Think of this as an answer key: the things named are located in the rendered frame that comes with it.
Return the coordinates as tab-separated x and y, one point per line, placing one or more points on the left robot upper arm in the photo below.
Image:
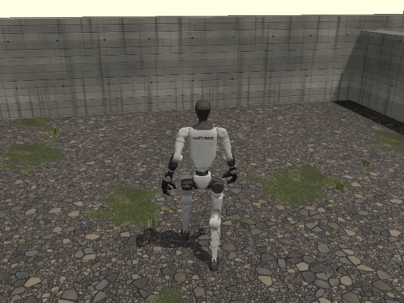
179	144

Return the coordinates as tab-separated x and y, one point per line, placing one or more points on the robot left foot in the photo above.
185	236

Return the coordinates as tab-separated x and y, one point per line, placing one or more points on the right robot upper arm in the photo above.
222	133

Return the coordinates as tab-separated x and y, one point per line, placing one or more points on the robot left hand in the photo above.
165	186

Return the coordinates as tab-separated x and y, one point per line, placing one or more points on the robot right hand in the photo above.
228	174

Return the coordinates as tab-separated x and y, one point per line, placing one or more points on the humanoid robot head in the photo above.
203	108

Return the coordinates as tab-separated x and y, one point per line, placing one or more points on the robot left forearm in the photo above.
170	170

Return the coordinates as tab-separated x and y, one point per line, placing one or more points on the robot right forearm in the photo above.
232	166

